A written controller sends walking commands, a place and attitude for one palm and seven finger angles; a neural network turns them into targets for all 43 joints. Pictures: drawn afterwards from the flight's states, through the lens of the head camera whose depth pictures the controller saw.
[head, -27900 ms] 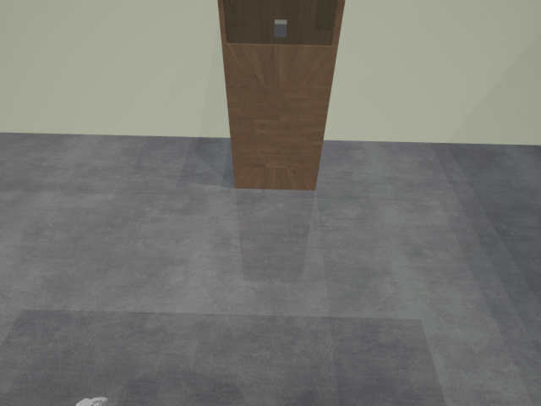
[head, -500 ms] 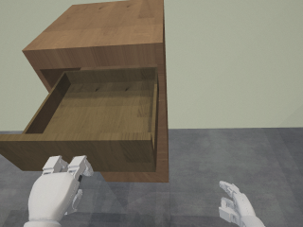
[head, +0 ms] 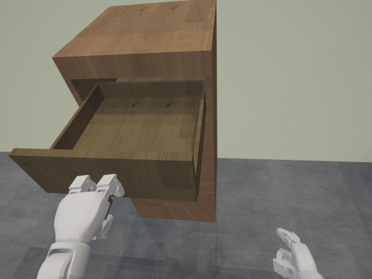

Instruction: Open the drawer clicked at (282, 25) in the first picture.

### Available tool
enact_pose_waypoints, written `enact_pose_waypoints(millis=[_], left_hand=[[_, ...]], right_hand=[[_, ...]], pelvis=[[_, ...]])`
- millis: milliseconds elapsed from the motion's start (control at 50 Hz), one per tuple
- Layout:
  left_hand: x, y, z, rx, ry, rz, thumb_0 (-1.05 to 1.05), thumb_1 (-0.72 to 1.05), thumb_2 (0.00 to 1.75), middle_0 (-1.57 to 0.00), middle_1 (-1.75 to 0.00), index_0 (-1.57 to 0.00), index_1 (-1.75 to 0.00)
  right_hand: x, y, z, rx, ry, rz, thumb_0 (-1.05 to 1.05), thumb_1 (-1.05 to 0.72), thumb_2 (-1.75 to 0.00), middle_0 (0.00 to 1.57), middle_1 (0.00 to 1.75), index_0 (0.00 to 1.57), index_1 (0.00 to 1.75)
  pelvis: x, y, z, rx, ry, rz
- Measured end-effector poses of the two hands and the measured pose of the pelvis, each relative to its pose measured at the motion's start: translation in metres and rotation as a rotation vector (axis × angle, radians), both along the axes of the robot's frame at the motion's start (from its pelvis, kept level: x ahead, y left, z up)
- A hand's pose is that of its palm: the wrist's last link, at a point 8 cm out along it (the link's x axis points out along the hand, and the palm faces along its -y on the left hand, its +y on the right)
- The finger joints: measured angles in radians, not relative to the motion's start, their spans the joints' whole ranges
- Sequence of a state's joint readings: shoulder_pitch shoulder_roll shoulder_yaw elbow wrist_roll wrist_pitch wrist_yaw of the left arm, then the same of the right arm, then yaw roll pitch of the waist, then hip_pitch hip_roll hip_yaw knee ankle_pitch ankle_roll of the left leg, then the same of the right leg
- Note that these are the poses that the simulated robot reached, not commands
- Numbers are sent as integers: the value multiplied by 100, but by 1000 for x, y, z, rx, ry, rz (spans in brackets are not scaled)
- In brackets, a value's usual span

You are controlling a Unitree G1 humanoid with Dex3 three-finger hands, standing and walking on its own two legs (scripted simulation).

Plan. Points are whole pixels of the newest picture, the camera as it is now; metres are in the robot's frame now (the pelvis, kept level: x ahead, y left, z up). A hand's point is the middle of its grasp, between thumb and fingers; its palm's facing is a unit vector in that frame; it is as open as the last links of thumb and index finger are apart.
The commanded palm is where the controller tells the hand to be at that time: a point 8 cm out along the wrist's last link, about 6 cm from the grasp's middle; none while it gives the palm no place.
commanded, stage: open the thumb to release the handle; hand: left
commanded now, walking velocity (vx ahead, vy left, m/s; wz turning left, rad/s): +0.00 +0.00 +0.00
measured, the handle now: (100, 195) +0.25 +0.22 +0.08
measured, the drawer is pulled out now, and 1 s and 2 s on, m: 0.29 0.29 0.29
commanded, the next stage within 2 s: lift the hand off the handle in 0.30 s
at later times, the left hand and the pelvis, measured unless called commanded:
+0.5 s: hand (101, 219) +0.21 +0.20 +0.07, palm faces +0.06 -0.15 -0.99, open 13.7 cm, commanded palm +0.18 +0.21 +0.12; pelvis +0.00 +0.01 +0.01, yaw +0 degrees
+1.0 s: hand (92, 206) +0.22 +0.21 +0.10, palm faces +0.09 -0.13 -0.99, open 13.6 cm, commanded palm +0.18 +0.21 +0.17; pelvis +0.00 +0.01 +0.01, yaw +0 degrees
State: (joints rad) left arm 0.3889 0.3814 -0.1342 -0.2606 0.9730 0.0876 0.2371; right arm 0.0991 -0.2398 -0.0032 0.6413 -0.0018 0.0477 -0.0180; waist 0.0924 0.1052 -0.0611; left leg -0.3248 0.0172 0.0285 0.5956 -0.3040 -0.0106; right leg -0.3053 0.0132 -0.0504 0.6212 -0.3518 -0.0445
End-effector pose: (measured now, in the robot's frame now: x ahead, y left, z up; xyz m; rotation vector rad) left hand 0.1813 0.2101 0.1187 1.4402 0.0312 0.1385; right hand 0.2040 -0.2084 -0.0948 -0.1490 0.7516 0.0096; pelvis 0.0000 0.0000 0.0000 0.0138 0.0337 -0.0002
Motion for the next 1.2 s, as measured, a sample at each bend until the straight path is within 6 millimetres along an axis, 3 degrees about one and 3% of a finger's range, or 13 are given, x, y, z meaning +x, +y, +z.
enact_pose_waypoints(millis=[120, 240, 340, 440, 780, 1200], left_hand=[[6, -3, 2, -13, 3, 18, 1, 20, 62, -33, -127, -38, -129], [5, -3, 3, -13, 20, 3, 0, -10, 48, -33, -124, -35, -125], [4, -2, 3, -13, 24, -11, 0, -32, 38, -31, -122, -33, -122], [3, -2, 3, -20, 18, -13, 0, -43, 33, -31, -121, -32, -121], [9, 8, 3, -13, 19, 5, 0, -49, 30, -31, -120, -34, -122], [9, 4, 65, 0, -63, -32, 0, -50, 30, -32, -121, -36, -123]], right_hand=[[7, 13, 9, 15, -28, 39, 1, -91, -90, 20, 30, 20, 30], [10, 18, 17, 22, -48, 56, 1, -91, -90, 20, 30, 20, 30], [7, 17, 16, 11, -35, 56, 1, -91, -90, 20, 30, 20, 30], [1, 15, 12, 6, -7, 48, 1, -91, -90, 20, 30, 20, 30], [-2, 17, 6, 0, 25, 26, 1, -91, -90, 20, 30, 20, 30], [24, 36, 27, 51, -52, 84, 1, -91, -90, 20, 30, 20, 30]], pelvis=[[-4, -1, 2, 2, -18, 2], [-6, 0, 4, 0, -29, -2], [-6, 2, 5, -3, -29, -2], [-6, 4, 5, -3, -23, -4], [-2, 10, 5, -4, -15, -5], [-4, 10, 12, -5, -70, 3]])
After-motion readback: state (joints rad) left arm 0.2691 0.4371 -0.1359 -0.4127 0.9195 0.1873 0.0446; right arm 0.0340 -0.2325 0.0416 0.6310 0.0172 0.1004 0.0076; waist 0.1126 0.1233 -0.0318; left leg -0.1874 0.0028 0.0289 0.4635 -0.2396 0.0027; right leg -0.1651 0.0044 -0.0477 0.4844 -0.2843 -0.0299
